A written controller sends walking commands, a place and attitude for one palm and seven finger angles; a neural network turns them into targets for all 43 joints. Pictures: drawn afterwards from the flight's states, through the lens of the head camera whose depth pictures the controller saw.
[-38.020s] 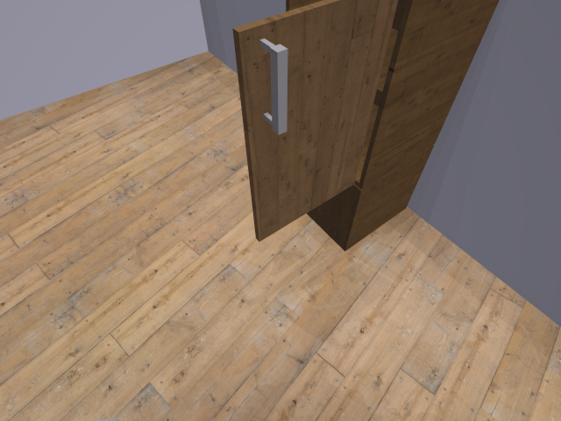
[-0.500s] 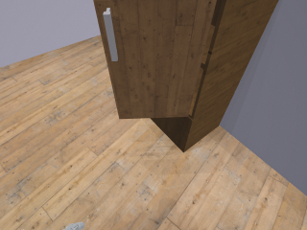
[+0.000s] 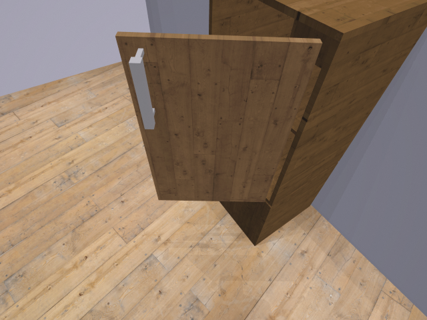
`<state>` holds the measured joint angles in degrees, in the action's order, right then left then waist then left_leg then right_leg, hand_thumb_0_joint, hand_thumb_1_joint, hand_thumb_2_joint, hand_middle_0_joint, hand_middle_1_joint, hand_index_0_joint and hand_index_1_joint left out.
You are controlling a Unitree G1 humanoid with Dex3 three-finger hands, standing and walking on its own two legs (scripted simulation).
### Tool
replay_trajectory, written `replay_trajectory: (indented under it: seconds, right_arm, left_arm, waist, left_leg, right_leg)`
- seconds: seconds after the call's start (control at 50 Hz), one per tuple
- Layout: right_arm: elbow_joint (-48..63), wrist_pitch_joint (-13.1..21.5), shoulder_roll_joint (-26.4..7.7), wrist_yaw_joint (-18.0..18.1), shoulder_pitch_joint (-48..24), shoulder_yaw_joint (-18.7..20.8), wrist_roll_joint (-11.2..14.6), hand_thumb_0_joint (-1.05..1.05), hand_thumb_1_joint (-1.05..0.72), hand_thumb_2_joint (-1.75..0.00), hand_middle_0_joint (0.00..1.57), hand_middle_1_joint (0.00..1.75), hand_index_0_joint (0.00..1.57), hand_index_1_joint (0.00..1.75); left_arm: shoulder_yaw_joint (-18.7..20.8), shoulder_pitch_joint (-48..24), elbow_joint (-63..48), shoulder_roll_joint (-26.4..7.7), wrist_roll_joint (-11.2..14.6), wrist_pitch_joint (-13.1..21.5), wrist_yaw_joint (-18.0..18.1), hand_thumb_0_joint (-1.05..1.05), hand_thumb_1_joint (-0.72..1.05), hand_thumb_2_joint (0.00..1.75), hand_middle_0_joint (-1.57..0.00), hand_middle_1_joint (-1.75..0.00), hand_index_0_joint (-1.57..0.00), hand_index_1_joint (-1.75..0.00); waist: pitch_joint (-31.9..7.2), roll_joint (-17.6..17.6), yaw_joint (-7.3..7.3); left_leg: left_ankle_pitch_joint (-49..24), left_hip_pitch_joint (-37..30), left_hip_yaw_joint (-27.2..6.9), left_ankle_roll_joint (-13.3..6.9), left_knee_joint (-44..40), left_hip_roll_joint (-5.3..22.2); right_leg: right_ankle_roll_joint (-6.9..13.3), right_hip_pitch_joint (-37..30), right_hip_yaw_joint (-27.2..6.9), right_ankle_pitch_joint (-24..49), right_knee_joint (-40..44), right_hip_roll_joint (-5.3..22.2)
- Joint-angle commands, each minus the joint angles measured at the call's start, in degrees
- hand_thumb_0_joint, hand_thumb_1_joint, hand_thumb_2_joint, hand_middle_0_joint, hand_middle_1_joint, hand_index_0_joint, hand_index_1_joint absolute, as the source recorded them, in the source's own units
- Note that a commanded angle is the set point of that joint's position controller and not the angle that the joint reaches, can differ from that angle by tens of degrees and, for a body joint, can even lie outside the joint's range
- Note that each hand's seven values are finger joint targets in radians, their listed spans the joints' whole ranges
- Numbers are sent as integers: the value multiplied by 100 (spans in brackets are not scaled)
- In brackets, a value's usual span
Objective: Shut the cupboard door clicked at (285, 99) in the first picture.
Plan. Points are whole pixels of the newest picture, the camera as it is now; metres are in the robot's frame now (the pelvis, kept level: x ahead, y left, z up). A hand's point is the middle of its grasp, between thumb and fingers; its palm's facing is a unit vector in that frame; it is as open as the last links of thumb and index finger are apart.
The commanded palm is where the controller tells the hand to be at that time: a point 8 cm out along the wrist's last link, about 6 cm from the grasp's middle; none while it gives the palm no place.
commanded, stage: come to a stop and stand still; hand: left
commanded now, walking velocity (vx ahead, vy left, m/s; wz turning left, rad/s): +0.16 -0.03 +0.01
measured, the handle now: (145, 91) +0.52 +0.18 +0.14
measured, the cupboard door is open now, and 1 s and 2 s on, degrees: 55 55 55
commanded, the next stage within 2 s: none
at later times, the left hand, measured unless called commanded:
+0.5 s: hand out of the picture +0.13 +0.20 -0.19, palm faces +0.09 -0.97 -0.21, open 7.4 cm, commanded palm none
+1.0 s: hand out of the picture +0.05 +0.16 -0.18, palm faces +0.01 -0.98 -0.19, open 7.4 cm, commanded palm none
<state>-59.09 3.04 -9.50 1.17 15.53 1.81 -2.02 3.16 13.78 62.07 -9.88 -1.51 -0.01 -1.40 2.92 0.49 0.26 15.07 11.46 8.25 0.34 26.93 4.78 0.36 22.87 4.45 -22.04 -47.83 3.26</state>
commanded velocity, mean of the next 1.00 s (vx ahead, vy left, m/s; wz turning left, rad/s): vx -0.09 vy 0.00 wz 0.00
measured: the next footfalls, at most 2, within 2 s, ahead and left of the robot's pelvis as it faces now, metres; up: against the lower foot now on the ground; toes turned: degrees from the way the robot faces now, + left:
right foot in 0.08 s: +0.13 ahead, -0.15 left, +0.00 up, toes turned -5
left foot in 0.46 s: +0.14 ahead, +0.09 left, +0.00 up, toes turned +3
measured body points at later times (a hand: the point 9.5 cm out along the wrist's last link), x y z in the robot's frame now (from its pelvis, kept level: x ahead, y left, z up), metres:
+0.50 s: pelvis +0.07 +0.00 -0.01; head +0.12 +0.03 +0.43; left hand +0.12 +0.25 -0.18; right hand +0.17 -0.25 -0.15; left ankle +0.10 +0.09 -0.74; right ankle +0.08 -0.14 -0.74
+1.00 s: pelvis +0.03 -0.02 +0.00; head +0.04 -0.01 +0.45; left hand +0.05 +0.22 -0.16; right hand +0.03 -0.27 -0.15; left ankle +0.10 +0.09 -0.74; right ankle +0.00 -0.16 -0.74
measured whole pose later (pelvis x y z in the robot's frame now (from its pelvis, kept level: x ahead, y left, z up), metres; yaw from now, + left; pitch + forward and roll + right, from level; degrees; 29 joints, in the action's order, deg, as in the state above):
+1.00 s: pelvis +0.03 -0.02 +0.00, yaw +0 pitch +0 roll +0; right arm -62.1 -2.4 -10.7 1.1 16.1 3.0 -0.7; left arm 2.0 14.7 60.9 -10.5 -1.5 -2.3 0.7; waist 1.5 1.2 1.3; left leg 10.2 18.5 4.4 -0.2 26.9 1.4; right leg -1.0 8.5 0.1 -16.6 -25.6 2.2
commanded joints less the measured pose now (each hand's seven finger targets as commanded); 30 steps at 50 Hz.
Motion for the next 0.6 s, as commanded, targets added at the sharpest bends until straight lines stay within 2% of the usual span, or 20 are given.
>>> replay_trajectory:
  seconds: [0.0,0.02,0.04,0.06,0.08,0.1,0.12,0.16,0.2,0.24,0.32,0.36,0.4,0.42,0.44,0.46,0.48,0.5,0.54,0.58]
  right_arm:
    - [61,-107,-963,-1,160,236,36,0,-90,-90,20,30,20,30]
    - [37,-137,-843,-26,130,214,58,0,-90,-90,20,30,20,30]
    - [78,-157,-583,-51,94,147,92,0,-90,-90,20,30,20,30]
    - [183,-198,-246,-82,131,48,117,0,-90,-90,20,30,20,30]
    - [146,-240,-290,-62,201,38,124,0,-90,-90,20,30,20,30]
    - [37,-293,-295,-20,226,45,144,0,-90,-90,20,30,20,30]
    - [-50,-332,-355,15,308,41,171,0,-90,-90,20,30,20,30]
    - [-186,-394,-350,57,428,51,223,0,-90,-90,20,30,20,30]
    - [-127,-437,-424,50,253,69,196,0,-90,-90,20,30,20,30]
    - [39,-498,-490,38,14,120,168,0,-90,-90,20,30,20,30]
    - [278,-575,-512,-15,-263,178,156,0,-90,-90,20,30,20,30]
    - [297,-583,-499,-43,-135,213,166,0,-90,-90,20,30,20,30]
    - [266,-554,-577,-63,58,209,134,0,-90,-90,20,30,20,30]
    - [276,-493,-800,-59,133,227,91,0,-90,-90,20,30,20,30]
    - [403,-433,-1248,-43,110,285,38,0,-90,-90,20,30,20,30]
    - [501,-448,-1418,-24,73,308,15,0,-90,-90,20,30,20,30]
    - [546,-398,-1357,82,-94,264,3,0,-90,-90,20,30,20,30]
    - [596,-392,-1358,144,-314,238,2,0,-90,-90,20,30,20,30]
    - [666,-349,-1087,186,-521,137,28,0,-90,-90,20,30,20,30]
    - [654,-300,-1033,194,-465,116,53,0,-90,-90,20,30,20,30]
  left_arm:
    - [23,521,-182,-201,0,138,9,0,90,90,-20,-30,-20,-30]
    - [67,690,-107,-368,-6,163,33,0,90,90,-20,-30,-20,-30]
    - [101,857,-83,-667,-24,210,94,0,90,90,-20,-30,-20,-30]
    - [143,911,-73,-1028,-20,228,161,0,90,90,-20,-30,-20,-30]
    - [111,829,-112,-1177,11,224,183,0,90,90,-20,-30,-20,-30]
    - [74,456,-139,-1083,16,273,223,0,90,90,-20,-30,-20,-30]
    - [35,196,-165,-988,20,272,271,0,90,90,-20,-30,-20,-30]
    - [39,54,-182,-921,11,203,361,0,90,90,-20,-30,-20,-30]
    - [137,239,-163,-1044,16,142,419,0,90,90,-20,-30,-20,-30]
    - [211,300,-189,-1162,20,74,447,0,90,90,-20,-30,-20,-30]
    - [266,-83,-404,-1180,-8,-19,465,0,90,90,-20,-30,-20,-30]
    - [259,-338,-533,-1169,-21,-52,447,0,90,90,-20,-30,-20,-30]
    - [231,-428,-587,-1105,16,-100,430,0,90,90,-20,-30,-20,-30]
    - [179,-290,-632,-921,40,-138,418,0,90,90,-20,-30,-20,-30]
    - [105,-36,-713,-584,67,-194,415,0,90,90,-20,-30,-20,-30]
    - [59,-20,-794,-555,39,-242,447,0,90,90,-20,-30,-20,-30]
    - [71,-145,-784,-634,54,-320,442,0,90,90,-20,-30,-20,-30]
    - [105,-113,-746,-669,47,-349,421,0,90,90,-20,-30,-20,-30]
    - [142,46,-637,-720,50,-323,367,0,90,90,-20,-30,-20,-30]
    - [125,146,-604,-711,53,-296,319,0,90,90,-20,-30,-20,-30]
  waist:
    - [-250,-690,-139]
    - [-184,-404,-237]
    - [-20,277,-369]
    - [144,1143,-332]
    - [-121,809,-280]
    - [-108,1031,-147]
    - [-88,1380,-51]
    - [-335,1058,-11]
    - [-746,788,-189]
    - [-815,793,-309]
    - [-696,867,-224]
    - [-656,956,-62]
    - [-555,800,101]
    - [-672,147,93]
    - [-777,-1195,26]
    - [-596,-1305,130]
    - [-557,-1123,131]
    - [-432,-1146,40]
    - [-382,-824,-77]
    - [-580,-653,-53]
  left_leg:
    - [-215,309,-536,-515,-641,899]
    - [455,691,-371,-318,-354,622]
    - [988,1279,-33,-61,331,131]
    - [1477,1598,138,115,890,-290]
    - [1828,1034,-131,118,1458,-222]
    - [1717,820,-429,135,1711,-81]
    - [1641,802,-601,142,1746,-4]
    - [1525,827,-638,178,1596,-86]
    - [1408,1110,-517,259,1495,-288]
    - [1388,1332,-538,306,1873,-417]
    - [1141,1230,-704,309,1897,-391]
    - [647,770,-665,298,1339,-371]
    - [-522,7,-608,245,146,-287]
    - [-1718,-547,-900,82,-268,154]
    - [-3375,-534,-2151,-484,-579,1323]
    - [-3493,136,-2415,-1004,-785,1831]
    - [-3310,217,-2536,-1085,-959,1730]
    - [-3130,221,-2325,-1032,-883,1618]
    - [-2697,71,-1903,-984,-854,1316]
    - [-2770,-319,-1786,-994,-834,1283]
  right_leg:
    - [-43,-1212,407,1095,1656,-241]
    - [-16,-1647,179,1071,2021,-159]
    - [185,-1924,-779,844,2532,456]
    - [563,-1813,-1881,1172,3245,1398]
    - [863,-1464,-2134,1620,3528,1780]
    - [928,-1193,-2095,2649,3441,1709]
    - [980,-1210,-1838,3968,3129,1684]
    - [1039,-1708,-1277,6019,2513,1638]
    - [1043,-2530,-1165,7072,2191,1671]
    - [1138,-2697,-1188,7186,2211,1797]
    - [1136,-2190,-956,6155,2334,1761]
    - [974,-1731,-767,5256,2272,1599]
    - [646,-1122,-644,3748,2019,1310]
    - [321,-696,-426,2466,1592,871]
    - [-98,-312,29,169,929,163]
    - [-121,-490,-183,-1462,-180,-176]
    - [-107,-244,-694,-1456,-869,-292]
    - [-100,-3,-958,-1140,-1314,-283]
    - [-174,180,-1041,-531,-1605,-273]
    - [-238,229,-943,-377,-1393,-254]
